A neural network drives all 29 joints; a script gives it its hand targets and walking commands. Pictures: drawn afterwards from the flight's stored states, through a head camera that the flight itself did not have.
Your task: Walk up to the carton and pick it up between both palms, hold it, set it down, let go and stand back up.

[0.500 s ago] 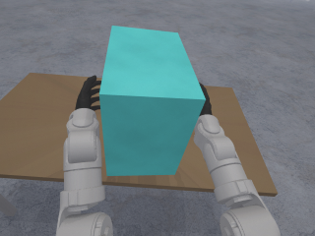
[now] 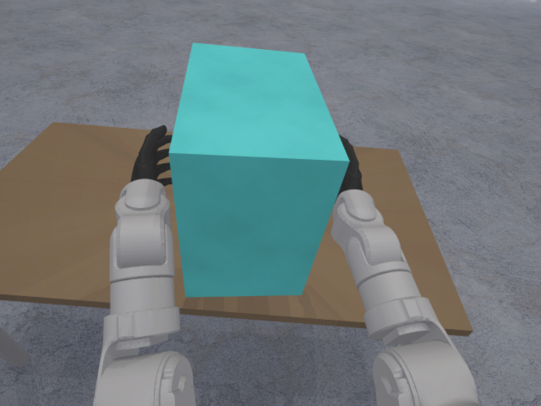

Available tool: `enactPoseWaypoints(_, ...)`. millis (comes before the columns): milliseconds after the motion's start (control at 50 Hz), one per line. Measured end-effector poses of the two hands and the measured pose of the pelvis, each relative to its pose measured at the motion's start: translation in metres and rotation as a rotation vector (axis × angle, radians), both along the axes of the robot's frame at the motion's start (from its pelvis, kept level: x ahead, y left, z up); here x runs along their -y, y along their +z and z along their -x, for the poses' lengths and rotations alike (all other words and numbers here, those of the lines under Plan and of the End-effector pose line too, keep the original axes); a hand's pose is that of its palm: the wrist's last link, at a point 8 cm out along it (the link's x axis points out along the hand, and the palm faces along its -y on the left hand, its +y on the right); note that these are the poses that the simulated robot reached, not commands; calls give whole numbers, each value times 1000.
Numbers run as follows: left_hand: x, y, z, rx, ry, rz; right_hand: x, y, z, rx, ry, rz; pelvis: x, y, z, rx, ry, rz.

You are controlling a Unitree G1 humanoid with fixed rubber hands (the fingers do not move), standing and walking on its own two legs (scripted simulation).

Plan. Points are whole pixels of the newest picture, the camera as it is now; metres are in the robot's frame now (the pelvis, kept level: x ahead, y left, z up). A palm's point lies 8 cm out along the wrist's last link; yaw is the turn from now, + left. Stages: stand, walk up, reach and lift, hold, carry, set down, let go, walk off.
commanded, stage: hold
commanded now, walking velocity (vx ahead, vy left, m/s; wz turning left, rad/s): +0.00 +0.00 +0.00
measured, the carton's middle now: (247, 169) +0.44 +0.02 +0.15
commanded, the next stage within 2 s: none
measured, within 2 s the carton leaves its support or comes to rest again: neither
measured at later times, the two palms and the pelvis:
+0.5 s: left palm (144, 182) +0.37 +0.16 +0.18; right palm (339, 191) +0.37 -0.12 +0.16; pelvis +0.01 +0.01 +0.00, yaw +0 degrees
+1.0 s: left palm (147, 184) +0.37 +0.16 +0.18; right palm (341, 194) +0.36 -0.12 +0.16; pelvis +0.01 +0.01 +0.00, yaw +0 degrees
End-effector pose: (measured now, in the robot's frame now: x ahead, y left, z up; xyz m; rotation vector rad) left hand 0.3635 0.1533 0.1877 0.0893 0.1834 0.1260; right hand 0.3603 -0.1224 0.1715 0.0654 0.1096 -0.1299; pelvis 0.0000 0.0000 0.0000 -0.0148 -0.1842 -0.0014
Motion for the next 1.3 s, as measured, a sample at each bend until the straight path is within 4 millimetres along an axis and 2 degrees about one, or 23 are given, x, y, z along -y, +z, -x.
enactPoseWaypoints(680, -5, -9, -8, -10, -13, -20, -5, -12, -6, -2, -9, 1, -8, 1, -10, 4, -1, 8)
enactPoseWaypoints(940, -3, -8, -5, -5, -12, -25, -4, -13, -3, 8, -9, -3, -9, 1, -11, 13, 0, 9)
enactPoseWaypoints(1300, -3, -5, 4, 4, -5, -6, -3, -5, 4, 22, -5, 5, -6, 0, -2, 12, -2, 6)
